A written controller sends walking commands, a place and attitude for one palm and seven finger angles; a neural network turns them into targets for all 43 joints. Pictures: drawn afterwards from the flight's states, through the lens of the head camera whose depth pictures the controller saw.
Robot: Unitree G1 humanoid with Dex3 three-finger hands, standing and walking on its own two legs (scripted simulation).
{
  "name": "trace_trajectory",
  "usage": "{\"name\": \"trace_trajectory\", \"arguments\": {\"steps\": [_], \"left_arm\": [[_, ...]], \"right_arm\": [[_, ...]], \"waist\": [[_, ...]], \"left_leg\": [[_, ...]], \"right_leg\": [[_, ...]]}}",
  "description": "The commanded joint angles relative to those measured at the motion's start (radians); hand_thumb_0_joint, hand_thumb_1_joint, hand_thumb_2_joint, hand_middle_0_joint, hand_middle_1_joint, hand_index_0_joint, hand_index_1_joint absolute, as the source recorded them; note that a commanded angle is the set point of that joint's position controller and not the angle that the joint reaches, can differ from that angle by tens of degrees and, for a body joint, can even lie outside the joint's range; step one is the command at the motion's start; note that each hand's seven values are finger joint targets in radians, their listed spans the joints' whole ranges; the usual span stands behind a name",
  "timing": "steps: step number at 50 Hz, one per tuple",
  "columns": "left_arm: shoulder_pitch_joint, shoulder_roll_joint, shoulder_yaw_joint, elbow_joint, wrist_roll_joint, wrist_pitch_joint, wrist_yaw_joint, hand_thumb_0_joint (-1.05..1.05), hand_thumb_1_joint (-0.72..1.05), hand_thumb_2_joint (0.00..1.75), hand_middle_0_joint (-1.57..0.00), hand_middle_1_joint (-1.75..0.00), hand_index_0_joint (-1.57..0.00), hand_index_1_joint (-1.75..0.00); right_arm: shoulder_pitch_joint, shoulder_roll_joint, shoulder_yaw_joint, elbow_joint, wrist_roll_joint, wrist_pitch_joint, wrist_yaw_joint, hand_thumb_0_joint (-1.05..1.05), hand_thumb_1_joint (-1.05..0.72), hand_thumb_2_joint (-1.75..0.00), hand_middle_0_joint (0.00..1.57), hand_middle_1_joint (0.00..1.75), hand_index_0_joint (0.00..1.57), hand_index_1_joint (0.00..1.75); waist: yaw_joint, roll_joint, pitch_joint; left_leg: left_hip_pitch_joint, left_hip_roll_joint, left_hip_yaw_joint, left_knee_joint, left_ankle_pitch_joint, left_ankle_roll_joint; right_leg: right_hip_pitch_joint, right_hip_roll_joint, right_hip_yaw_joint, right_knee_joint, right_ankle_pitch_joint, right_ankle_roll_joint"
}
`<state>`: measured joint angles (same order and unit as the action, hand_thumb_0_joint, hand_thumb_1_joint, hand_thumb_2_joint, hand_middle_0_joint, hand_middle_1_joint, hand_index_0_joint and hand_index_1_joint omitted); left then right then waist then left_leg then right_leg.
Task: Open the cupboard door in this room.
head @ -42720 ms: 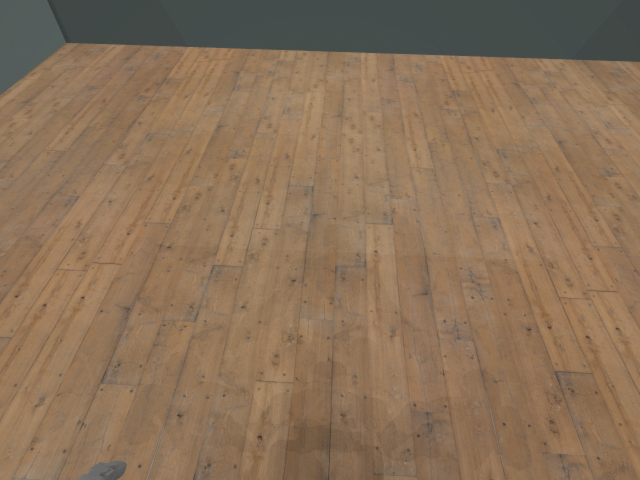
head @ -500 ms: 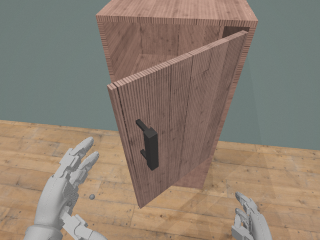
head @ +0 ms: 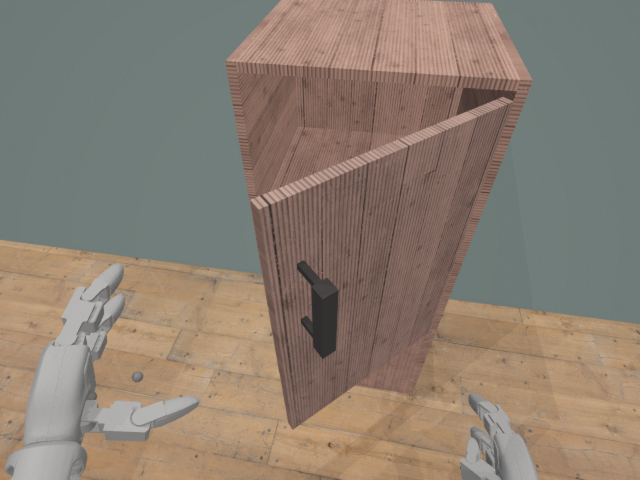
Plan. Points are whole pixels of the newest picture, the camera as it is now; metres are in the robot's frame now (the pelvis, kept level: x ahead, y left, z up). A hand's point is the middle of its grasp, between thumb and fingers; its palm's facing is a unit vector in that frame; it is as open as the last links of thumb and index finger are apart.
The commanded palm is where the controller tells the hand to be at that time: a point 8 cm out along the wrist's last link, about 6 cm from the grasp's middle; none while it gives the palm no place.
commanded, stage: draw the hand back to the body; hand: left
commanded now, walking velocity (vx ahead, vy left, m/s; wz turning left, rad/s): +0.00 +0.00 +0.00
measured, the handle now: (315, 310) +0.31 +0.05 +0.07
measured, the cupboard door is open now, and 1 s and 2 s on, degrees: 45 45 45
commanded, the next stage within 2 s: step back with the hand held close in 0.80 s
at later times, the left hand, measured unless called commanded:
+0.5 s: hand (80, 324) +0.20 +0.25 +0.17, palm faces +0.48 -0.79 -0.39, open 8.3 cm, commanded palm +0.15 +0.28 +0.18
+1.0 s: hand (91, 330) +0.19 +0.24 +0.17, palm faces +0.46 -0.79 -0.40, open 7.4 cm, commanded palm +0.14 +0.27 +0.19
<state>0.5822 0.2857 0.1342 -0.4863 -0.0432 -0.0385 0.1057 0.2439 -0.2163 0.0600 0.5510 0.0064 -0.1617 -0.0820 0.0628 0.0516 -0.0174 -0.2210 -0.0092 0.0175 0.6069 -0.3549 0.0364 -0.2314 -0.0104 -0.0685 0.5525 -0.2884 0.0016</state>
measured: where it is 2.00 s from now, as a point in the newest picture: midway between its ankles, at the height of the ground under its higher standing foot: outside the picture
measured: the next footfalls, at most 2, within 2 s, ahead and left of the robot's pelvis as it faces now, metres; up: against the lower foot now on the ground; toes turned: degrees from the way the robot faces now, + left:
right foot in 1.98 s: -0.16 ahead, -0.11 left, +0.00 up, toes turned -1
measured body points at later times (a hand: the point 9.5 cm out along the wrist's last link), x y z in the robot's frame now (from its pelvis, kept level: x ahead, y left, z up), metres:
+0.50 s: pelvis +0.01 -0.01 +0.01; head -0.01 -0.03 +0.46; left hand +0.17 +0.29 +0.19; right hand +0.20 -0.23 -0.07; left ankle -0.02 +0.09 -0.73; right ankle +0.01 -0.12 -0.73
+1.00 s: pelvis +0.00 -0.03 +0.01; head -0.01 -0.05 +0.46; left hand +0.16 +0.28 +0.19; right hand +0.19 -0.25 -0.07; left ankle -0.02 +0.09 -0.73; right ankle +0.01 -0.12 -0.73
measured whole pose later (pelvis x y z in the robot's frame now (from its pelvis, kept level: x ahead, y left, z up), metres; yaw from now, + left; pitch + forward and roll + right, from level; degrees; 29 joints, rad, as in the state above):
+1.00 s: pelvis +0.00 -0.03 +0.01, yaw -1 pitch -4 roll -1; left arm 0.45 0.33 0.36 -0.37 -0.06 -0.12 0.11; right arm 0.18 -0.23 0.02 0.63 0.01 -0.10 -0.07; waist 0.06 0.07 0.02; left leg -0.10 0.02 0.02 0.43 -0.27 0.00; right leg -0.11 0.03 -0.07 0.37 -0.20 -0.03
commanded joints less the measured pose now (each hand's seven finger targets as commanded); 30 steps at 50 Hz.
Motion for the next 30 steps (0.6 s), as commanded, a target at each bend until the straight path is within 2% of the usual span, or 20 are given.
{"name": "trace_trajectory", "arguments": {"steps": [1,4,5,11,14,15,17,18,21,25,27,28,30], "left_arm": [[-0.095,0.139,0.125,-0.197,0.006,-0.077,0.030,0.00,0.20,0.60,-0.18,-0.30,-0.18,-0.30],[-0.109,0.165,0.167,-0.184,0.008,-0.085,0.034,0.00,0.31,0.64,-0.18,-0.30,-0.18,-0.30],[-0.114,0.150,0.160,-0.200,0.005,-0.088,0.032,0.00,0.34,0.66,-0.18,-0.30,-0.18,-0.30],[-0.139,0.178,0.221,-0.163,-0.001,-0.091,0.034,0.00,0.55,0.75,-0.19,-0.30,-0.19,-0.30],[-0.159,0.212,0.270,-0.150,-0.004,-0.095,0.037,0.00,0.65,0.80,-0.19,-0.30,-0.19,-0.30],[-0.154,0.204,0.272,-0.144,-0.007,-0.095,0.036,0.00,0.69,0.81,-0.19,-0.30,-0.19,-0.30],[-0.170,0.215,0.291,-0.142,-0.011,-0.098,0.035,0.00,0.76,0.84,-0.19,-0.30,-0.19,-0.30],[-0.178,0.218,0.300,-0.129,-0.014,-0.097,0.034,0.00,0.80,0.86,-0.20,-0.30,-0.20,-0.30],[-0.213,0.230,0.320,-0.112,-0.018,-0.101,0.035,0.00,0.90,0.90,-0.20,-0.30,-0.20,-0.30],[-0.195,0.196,0.282,-0.088,-0.018,-0.101,0.028,0.00,0.90,0.90,-0.20,-0.30,-0.20,-0.30],[-0.198,0.211,0.294,-0.103,-0.018,-0.106,0.028,0.00,0.90,0.90,-0.20,-0.30,-0.20,-0.30],[-0.197,0.218,0.298,-0.105,-0.017,-0.107,0.029,0.00,0.90,0.90,-0.20,-0.30,-0.20,-0.30],[-0.216,0.232,0.306,-0.128,-0.014,-0.110,0.031,0.00,0.90,0.90,-0.20,-0.30,-0.20,-0.30]], "right_arm": [[-0.143,-0.103,-0.047,-0.140,-0.005,-0.050,-0.013,0.00,-0.90,-0.90,0.20,0.30,0.20,0.30],[-0.158,-0.108,-0.052,-0.123,-0.006,-0.045,-0.010,0.00,-0.90,-0.90,0.20,0.30,0.20,0.30],[-0.158,-0.106,-0.051,-0.122,-0.007,-0.044,-0.007,0.00,-0.90,-0.90,0.20,0.30,0.20,0.30],[-0.168,-0.109,-0.061,-0.101,-0.009,-0.028,0.001,0.00,-0.90,-0.90,0.20,0.30,0.20,0.30],[-0.173,-0.110,-0.066,-0.090,-0.009,-0.021,0.002,0.00,-0.90,-0.90,0.20,0.30,0.20,0.30],[-0.174,-0.107,-0.066,-0.090,-0.009,-0.018,0.003,0.00,-0.90,-0.90,0.20,0.30,0.20,0.30],[-0.175,-0.108,-0.069,-0.085,-0.007,-0.012,0.005,0.00,-0.90,-0.90,0.20,0.30,0.20,0.30],[-0.180,-0.107,-0.070,-0.084,-0.007,-0.010,0.004,0.00,-0.90,-0.90,0.20,0.30,0.20,0.30],[-0.185,-0.109,-0.073,-0.077,-0.004,-0.004,0.002,0.00,-0.90,-0.90,0.20,0.30,0.20,0.30],[-0.188,-0.113,-0.077,-0.076,-0.004,-0.003,0.006,0.00,-0.90,-0.90,0.20,0.30,0.20,0.30],[-0.189,-0.113,-0.080,-0.076,-0.006,-0.003,0.006,0.00,-0.90,-0.90,0.20,0.30,0.20,0.30],[-0.191,-0.113,-0.081,-0.075,-0.006,-0.004,0.006,0.00,-0.90,-0.90,0.20,0.30,0.20,0.30],[-0.196,-0.112,-0.078,-0.074,-0.007,-0.006,0.004,0.00,-0.90,-0.90,0.20,0.30,0.20,0.30]], "waist": [[-0.006,0.000,-0.033],[0.001,0.003,-0.042],[-0.001,0.021,-0.044],[0.005,0.011,-0.036],[0.010,0.014,-0.040],[0.009,0.026,-0.031],[0.009,0.009,-0.046],[0.009,-0.005,-0.037],[0.006,0.007,-0.022],[0.004,-0.002,-0.014],[0.008,-0.018,-0.042],[0.008,-0.013,-0.045],[0.009,0.035,-0.039]], "left_leg": [[0.002,0.036,-0.048,-0.195,0.236,-0.029],[0.027,0.038,-0.045,-0.213,0.285,-0.031],[0.038,0.039,-0.049,-0.220,0.309,-0.035],[0.066,0.038,-0.037,-0.240,0.360,-0.035],[0.075,0.036,-0.031,-0.242,0.370,-0.035],[0.079,0.036,-0.028,-0.245,0.381,-0.036],[0.092,0.036,-0.026,-0.244,0.393,-0.033],[0.095,0.034,-0.020,-0.243,0.377,-0.029],[0.098,0.033,-0.016,-0.252,0.348,-0.026],[0.107,0.033,-0.016,-0.257,0.349,-0.021],[0.116,0.030,-0.012,-0.253,0.345,-0.017],[0.117,0.029,-0.009,-0.251,0.341,-0.015],[0.114,0.025,-0.012,-0.254,0.341,-0.019]], "right_leg": [[0.101,0.003,0.023,-0.123,0.141,-0.030],[0.138,0.004,0.026,-0.140,0.177,-0.031],[0.143,0.003,0.024,-0.140,0.187,-0.030],[0.174,0.007,0.028,-0.166,0.236,-0.028],[0.189,0.006,0.032,-0.178,0.255,-0.030],[0.187,0.005,0.033,-0.178,0.262,-0.028],[0.192,0.007,0.036,-0.184,0.274,-0.026],[0.186,0.007,0.037,-0.191,0.275,-0.025],[0.181,0.005,0.041,-0.205,0.254,-0.023],[0.178,0.004,0.040,-0.212,0.254,-0.020],[0.189,0.004,0.045,-0.215,0.261,-0.019],[0.190,0.003,0.047,-0.218,0.261,-0.018],[0.194,0.002,0.049,-0.218,0.260,-0.022]]}}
